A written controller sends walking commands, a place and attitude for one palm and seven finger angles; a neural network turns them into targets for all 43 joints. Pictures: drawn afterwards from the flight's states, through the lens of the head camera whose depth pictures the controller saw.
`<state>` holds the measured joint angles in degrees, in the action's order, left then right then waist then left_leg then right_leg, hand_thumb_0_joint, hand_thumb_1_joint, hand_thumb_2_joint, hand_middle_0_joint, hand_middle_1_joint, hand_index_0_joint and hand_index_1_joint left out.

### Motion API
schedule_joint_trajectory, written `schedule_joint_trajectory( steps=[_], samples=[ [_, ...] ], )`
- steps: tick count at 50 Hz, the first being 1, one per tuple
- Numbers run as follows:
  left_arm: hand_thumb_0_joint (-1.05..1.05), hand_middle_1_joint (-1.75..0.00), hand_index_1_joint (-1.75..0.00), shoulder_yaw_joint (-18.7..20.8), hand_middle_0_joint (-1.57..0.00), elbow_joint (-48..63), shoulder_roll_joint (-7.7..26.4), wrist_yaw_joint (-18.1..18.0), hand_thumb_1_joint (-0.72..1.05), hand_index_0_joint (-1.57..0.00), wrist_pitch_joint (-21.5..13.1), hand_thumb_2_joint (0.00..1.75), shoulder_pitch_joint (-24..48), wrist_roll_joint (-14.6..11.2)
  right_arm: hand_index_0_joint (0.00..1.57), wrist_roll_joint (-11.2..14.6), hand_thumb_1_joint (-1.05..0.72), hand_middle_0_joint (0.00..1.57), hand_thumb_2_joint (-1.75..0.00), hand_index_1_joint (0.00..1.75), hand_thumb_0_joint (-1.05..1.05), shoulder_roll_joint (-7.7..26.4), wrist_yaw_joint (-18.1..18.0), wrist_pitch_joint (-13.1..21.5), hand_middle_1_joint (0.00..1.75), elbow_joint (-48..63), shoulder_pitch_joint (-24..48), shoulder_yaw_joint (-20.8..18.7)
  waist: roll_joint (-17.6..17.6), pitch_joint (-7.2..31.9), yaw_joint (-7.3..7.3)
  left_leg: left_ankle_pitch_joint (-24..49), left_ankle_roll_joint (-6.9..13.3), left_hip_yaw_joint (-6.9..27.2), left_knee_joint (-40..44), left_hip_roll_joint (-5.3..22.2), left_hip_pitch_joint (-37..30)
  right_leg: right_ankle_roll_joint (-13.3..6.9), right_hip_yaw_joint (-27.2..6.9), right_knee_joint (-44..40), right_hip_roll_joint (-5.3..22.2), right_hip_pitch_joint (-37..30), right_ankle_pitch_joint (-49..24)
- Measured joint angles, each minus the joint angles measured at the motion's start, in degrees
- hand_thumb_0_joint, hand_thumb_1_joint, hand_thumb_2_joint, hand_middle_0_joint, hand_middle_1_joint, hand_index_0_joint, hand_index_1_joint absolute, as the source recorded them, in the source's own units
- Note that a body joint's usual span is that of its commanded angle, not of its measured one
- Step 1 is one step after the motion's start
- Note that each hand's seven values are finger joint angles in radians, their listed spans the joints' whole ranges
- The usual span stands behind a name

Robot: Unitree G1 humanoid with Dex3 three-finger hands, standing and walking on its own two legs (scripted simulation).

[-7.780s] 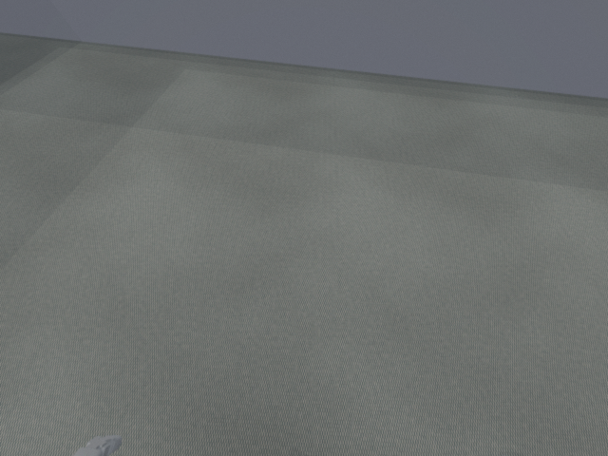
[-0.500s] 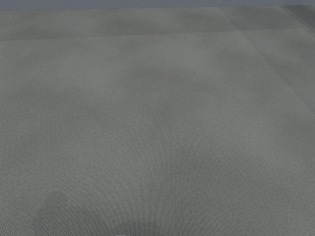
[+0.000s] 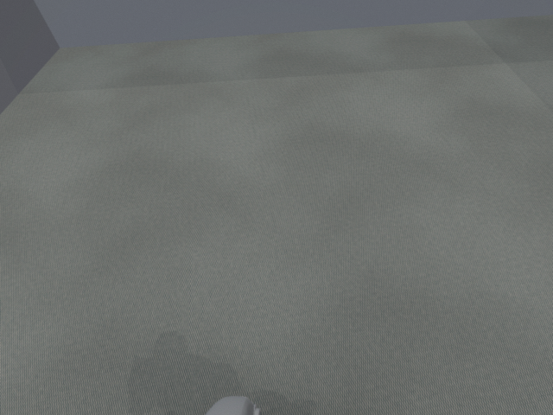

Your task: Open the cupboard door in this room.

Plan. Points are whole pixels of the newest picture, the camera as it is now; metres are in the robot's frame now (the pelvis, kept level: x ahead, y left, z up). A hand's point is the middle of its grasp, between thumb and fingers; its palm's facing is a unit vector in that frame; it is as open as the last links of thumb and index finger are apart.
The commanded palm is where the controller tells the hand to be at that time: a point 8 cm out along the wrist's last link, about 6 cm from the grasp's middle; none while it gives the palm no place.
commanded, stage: turn or walk to find it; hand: left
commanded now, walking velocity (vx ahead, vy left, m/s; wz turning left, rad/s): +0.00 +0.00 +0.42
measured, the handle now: out of the picture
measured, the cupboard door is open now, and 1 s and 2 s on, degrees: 0 0 0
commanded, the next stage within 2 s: none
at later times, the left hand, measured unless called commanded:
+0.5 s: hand out of the picture -0.01 +0.28 -0.17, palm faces +0.24 -0.94 -0.24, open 7.4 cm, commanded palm none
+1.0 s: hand out of the picture -0.06 +0.21 -0.16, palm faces +0.42 -0.88 -0.24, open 7.4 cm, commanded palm none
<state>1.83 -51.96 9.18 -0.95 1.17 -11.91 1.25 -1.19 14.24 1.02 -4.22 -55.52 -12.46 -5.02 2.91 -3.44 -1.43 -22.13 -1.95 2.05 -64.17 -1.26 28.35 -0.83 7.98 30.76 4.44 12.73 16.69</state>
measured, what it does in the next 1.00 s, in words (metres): steps on the spot, turning left: left foot, then right foot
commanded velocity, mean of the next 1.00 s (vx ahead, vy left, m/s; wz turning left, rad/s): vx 0.00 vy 0.00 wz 0.42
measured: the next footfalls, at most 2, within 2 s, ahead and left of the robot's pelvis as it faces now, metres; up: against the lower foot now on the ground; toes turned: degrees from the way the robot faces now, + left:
left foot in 0.26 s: +0.00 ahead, +0.15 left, +0.00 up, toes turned +12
right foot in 0.72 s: +0.03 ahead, -0.08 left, +0.00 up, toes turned +14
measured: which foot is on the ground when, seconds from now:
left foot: up 0.00-0.24, down 0.26-0.72, up 0.74-1.00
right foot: down 0.00-0.26, up 0.28-0.70, down 0.72-1.00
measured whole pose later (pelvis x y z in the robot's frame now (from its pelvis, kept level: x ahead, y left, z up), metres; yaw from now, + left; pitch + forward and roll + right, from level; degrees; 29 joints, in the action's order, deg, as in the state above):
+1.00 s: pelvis -0.04 +0.02 +0.00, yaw +26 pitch -1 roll +1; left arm 1.8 -53.5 9.4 -0.9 1.0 -12.3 1.5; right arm -1.0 14.1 0.8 -4.5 -57.2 -13.3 -4.9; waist 1.1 -4.4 -1.5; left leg -24.3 -3.6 0.5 -58.4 1.7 25.0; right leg 0.1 10.2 30.2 6.2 11.6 17.4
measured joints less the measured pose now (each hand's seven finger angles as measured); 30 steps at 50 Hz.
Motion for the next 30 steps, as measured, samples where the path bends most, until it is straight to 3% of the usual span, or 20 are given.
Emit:
schedule_joint_trajectory(
  steps=[3,8,10,12,13,14,16,20,24,30],
  samples=[
    [0.01,-0.30,-0.30,-0.1,-0.20,-0.6,-0.1,0.0,0.90,-0.20,-0.2,0.89,-0.4,0.1,0.20,0.1,-0.91,0.20,-0.90,0.30,0.01,0.1,0.0,-0.1,0.29,-0.7,-0.7,0.0,-0.9,-0.4,-0.12,-0.4,-1.1,-0.9,1.1,1.7,-1.3,0.2,1.7,-0.8,1.1,-0.6,-0.4],
    [0.01,-0.30,-0.30,0.0,-0.20,-1.4,0.7,0.3,0.90,-0.20,-0.4,0.89,-1.1,0.5,0.20,0.5,-0.91,0.20,-0.90,0.30,0.01,-0.3,-0.2,-0.2,0.29,-1.7,0.1,0.7,-2.7,-1.5,1.01,-3.9,-1.4,-3.0,12.4,3.1,-6.5,1.1,4.0,0.3,3.1,0.0,0.0],
    [0.01,-0.30,-0.30,0.3,-0.20,-1.8,1.5,0.3,0.90,-0.20,-0.3,0.89,-1.4,0.5,0.20,0.7,-0.91,0.20,-0.90,0.30,0.01,-0.6,-0.3,0.2,0.29,-1.6,0.9,1.0,-3.6,-1.8,1.52,-3.8,-1.1,-4.2,18.1,3.1,-9.0,1.8,4.7,1.7,4.0,0.8,0.4],
    [0.01,-0.30,-0.30,0.8,-0.20,-2.4,2.5,0.3,0.90,-0.20,0.1,0.89,-1.9,0.3,0.20,0.8,-0.91,0.20,-0.90,0.30,0.01,-0.9,-0.3,1.0,0.29,-0.9,1.5,1.4,-4.3,-1.8,1.58,1.1,-0.6,-5.4,26.8,2.9,-12.5,2.8,5.6,4.2,5.0,1.9,1.5],
    [0.01,-0.30,-0.30,1.1,-0.20,-2.6,3.1,0.4,0.90,-0.20,0.5,0.89,-2.2,0.0,0.20,0.7,-0.91,0.20,-0.90,0.30,0.01,-1.1,-0.3,1.6,0.29,-0.5,1.8,1.5,-4.8,-1.6,1.65,4.0,1.4,-5.6,29.6,2.5,-13.3,3.3,5.6,6.5,5.7,3.0,2.4],
    [0.01,-0.30,-0.30,1.4,-0.20,-3.0,3.9,0.3,0.90,-0.20,1.1,0.89,-2.2,-0.2,0.20,0.6,-0.91,0.20,-0.90,0.30,0.01,-1.7,-0.3,2.1,0.29,-0.3,2.3,1.6,-5.9,-1.9,2.04,4.0,2.9,-6.0,29.0,1.8,-13.0,3.9,3.8,10.1,6.0,4.6,6.5],
    [0.01,-0.30,-0.30,1.8,-0.20,-4.0,5.0,0.0,0.91,-0.20,2.7,0.89,-2.0,-0.2,0.20,0.4,-0.91,0.20,-0.90,0.30,0.01,-2.6,-0.6,2.9,0.29,0.3,3.0,2.0,-6.6,-1.9,2.26,3.0,4.0,-6.0,28.5,1.5,-12.8,4.4,-0.3,19.2,4.4,8.2,12.2],
    [0.01,-0.30,-0.30,2.3,-0.20,-4.9,5.9,0.4,0.91,-0.20,3.1,0.90,-0.8,-0.3,0.20,0.3,-0.91,0.20,-0.90,0.30,0.01,-3.5,-1.4,3.4,0.29,0.7,3.2,2.8,-5.8,-1.3,2.03,5.6,4.3,-4.6,33.3,1.1,-14.3,5.0,-3.9,30.2,1.9,12.6,8.8],
    [0.01,-0.30,-0.30,2.1,-0.20,-3.9,5.8,0.6,0.91,-0.19,2.5,0.90,0.4,-0.4,0.21,0.4,-0.90,0.20,-0.90,0.30,0.00,-3.8,-1.5,3.6,0.29,0.8,2.9,3.0,-4.9,-0.7,1.88,8.5,4.8,-3.2,37.4,0.1,-15.4,5.7,-5.5,30.2,1.1,13.1,6.4],
    [0.01,-0.30,-0.30,1.7,-0.20,-2.0,4.5,0.3,0.91,-0.19,2.2,0.90,3.0,-0.6,0.21,0.1,-0.90,0.20,-0.90,0.30,0.00,-3.7,-1.3,3.1,0.30,0.8,1.7,2.5,-3.3,-0.2,0.48,10.0,4.5,-0.6,38.1,-1.0,-14.6,5.7,-6.5,21.7,-0.3,10.0,8.3]
  ],
)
